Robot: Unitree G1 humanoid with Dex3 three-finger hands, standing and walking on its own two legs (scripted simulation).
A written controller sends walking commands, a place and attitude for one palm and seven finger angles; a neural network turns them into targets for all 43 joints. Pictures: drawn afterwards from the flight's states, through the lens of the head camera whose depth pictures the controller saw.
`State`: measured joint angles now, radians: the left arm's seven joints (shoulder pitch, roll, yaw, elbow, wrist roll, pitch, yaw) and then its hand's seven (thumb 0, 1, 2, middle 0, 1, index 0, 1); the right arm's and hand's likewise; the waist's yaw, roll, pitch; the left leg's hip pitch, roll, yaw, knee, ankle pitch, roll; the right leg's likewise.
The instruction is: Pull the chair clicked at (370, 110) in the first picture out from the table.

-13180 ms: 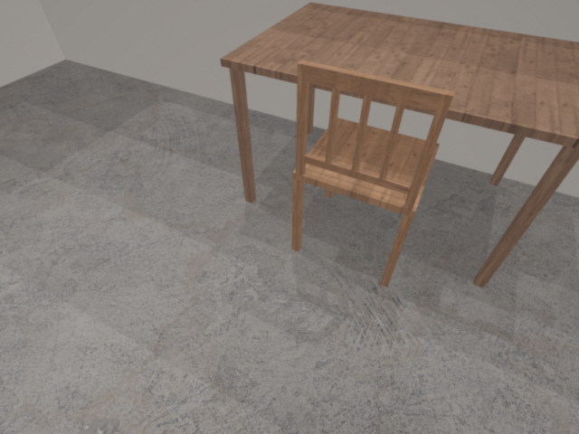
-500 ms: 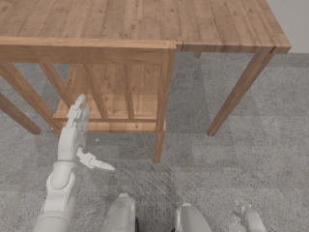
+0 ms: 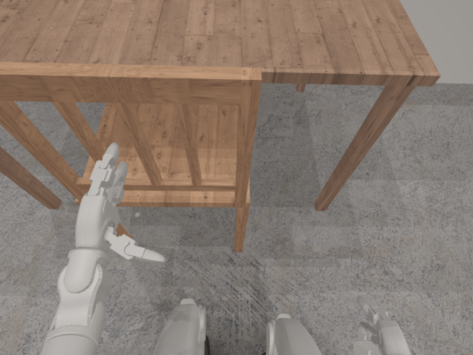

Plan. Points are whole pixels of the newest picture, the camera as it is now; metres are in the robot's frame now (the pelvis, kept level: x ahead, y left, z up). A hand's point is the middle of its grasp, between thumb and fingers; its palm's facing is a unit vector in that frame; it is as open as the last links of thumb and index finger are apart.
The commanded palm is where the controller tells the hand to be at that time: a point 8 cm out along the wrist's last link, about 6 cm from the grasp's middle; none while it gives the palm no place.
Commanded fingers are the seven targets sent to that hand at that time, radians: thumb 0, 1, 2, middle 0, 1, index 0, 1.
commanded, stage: aim the fingers beside a spindle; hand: left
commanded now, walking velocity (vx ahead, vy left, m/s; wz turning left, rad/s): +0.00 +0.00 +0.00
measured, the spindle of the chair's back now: (142, 148) +0.48 +0.20 +0.00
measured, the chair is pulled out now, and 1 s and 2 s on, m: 0.00 0.00 0.00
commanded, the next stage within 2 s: none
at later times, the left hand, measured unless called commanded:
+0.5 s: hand (141, 222) +0.32 +0.17 +0.01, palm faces +0.00 -1.00 -0.02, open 16.9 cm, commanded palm +0.30 +0.23 +0.03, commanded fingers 0.00 -0.50 0.30 -0.06 -0.08 -0.06 -0.08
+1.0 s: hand (119, 213) +0.33 +0.20 +0.04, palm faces +0.07 -1.00 -0.07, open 16.9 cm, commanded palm +0.30 +0.23 +0.02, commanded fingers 0.00 -0.50 0.30 -0.06 -0.08 -0.06 -0.08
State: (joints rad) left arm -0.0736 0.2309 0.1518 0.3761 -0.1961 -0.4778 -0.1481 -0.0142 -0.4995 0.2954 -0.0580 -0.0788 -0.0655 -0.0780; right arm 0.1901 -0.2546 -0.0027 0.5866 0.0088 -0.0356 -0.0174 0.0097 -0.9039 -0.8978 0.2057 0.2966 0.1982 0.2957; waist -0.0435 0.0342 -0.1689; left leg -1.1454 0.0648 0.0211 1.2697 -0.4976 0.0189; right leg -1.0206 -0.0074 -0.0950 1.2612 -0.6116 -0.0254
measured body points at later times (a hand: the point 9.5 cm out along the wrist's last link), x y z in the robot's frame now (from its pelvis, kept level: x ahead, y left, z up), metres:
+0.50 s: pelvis +0.00 +0.01 +0.00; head +0.10 +0.02 +0.44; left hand +0.32 +0.22 +0.02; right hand +0.15 -0.25 -0.11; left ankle +0.05 +0.11 -0.62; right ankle +0.00 -0.11 -0.62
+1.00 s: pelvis +0.00 +0.01 +0.00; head +0.09 +0.02 +0.44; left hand +0.32 +0.25 +0.05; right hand +0.15 -0.24 -0.10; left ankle +0.05 +0.11 -0.62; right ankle +0.00 -0.11 -0.62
